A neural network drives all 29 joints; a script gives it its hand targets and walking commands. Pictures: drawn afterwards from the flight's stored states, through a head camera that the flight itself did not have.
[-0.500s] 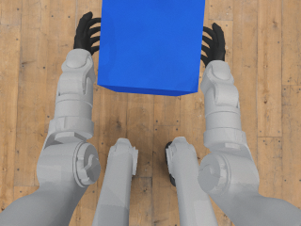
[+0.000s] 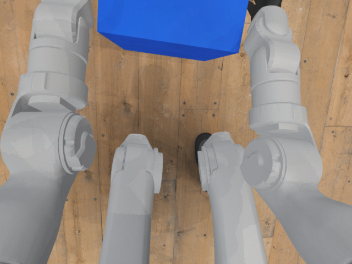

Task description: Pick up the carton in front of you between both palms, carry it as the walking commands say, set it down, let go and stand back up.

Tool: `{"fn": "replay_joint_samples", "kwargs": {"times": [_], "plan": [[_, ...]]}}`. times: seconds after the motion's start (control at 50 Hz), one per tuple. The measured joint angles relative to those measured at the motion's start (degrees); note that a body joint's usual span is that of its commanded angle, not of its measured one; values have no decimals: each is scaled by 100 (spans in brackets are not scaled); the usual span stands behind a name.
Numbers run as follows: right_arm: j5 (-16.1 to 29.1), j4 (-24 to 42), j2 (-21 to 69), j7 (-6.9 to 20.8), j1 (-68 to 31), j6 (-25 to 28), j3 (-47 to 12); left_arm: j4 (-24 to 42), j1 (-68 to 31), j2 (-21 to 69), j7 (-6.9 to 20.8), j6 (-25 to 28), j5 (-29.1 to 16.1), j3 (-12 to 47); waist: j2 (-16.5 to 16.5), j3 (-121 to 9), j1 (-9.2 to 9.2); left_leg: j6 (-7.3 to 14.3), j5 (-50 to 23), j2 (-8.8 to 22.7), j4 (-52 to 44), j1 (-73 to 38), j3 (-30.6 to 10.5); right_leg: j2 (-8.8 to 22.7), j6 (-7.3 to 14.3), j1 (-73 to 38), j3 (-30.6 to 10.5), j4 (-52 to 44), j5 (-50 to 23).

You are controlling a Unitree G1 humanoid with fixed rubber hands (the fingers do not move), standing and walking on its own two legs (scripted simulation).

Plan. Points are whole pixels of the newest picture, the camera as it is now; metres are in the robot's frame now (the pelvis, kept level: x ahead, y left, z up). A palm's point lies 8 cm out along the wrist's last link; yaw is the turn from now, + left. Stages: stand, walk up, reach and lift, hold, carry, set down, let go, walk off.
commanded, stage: set down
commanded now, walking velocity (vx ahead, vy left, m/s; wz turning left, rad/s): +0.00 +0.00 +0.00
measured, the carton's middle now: out of the picture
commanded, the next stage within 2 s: none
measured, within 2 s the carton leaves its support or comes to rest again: rests again in 0.50 s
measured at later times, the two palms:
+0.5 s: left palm out of the picture +0.57 +0.17 -0.22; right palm (247, 14) +0.54 -0.13 -0.22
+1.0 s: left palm out of the picture +0.57 +0.18 -0.23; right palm (250, 16) +0.54 -0.14 -0.23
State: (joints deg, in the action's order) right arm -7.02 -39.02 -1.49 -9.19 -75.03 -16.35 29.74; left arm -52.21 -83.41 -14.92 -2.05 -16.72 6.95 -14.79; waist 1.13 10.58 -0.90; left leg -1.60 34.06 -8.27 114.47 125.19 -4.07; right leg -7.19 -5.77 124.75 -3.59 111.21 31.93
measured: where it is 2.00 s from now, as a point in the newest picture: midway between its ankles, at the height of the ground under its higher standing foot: (171, 176)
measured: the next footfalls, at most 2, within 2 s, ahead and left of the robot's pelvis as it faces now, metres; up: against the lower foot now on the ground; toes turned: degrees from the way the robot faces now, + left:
none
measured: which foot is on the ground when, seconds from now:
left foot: down 0.00-1.00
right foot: down 0.00-1.00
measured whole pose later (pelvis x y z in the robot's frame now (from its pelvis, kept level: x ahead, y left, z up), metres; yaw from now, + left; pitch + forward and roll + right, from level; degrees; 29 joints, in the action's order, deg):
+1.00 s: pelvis -0.01 +0.00 -0.06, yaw +0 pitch +32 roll -4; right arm -3.5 -54.8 -9.4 -3.5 -86.4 -12.0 27.4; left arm -63.0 -93.2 -21.6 4.6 -13.3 6.0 -14.3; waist 1.9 28.4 -0.9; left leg 0.6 37.9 -5.0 129.9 124.0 -1.6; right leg -6.7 -5.1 123.6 -1.6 126.3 35.3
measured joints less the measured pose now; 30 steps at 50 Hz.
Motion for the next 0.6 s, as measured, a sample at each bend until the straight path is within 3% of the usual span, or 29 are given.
{"fn": "replay_joint_samples", "kwargs": {"times": [0.3,0.6], "plan": [[680,-435,-409,-319,-484,159,-581,-650,-722,-521,-134,186,-757,762,-22,936,13,120,443,138,1024,118,190,-23,-17,158,44,1016,384],[583,-1139,-537,-108,-727,326,-527,-1056,-712,-608,50,340,-699,745,74,1244,12,136,448,224,1341,29,223,-1,37,76,124,1331,377]]}}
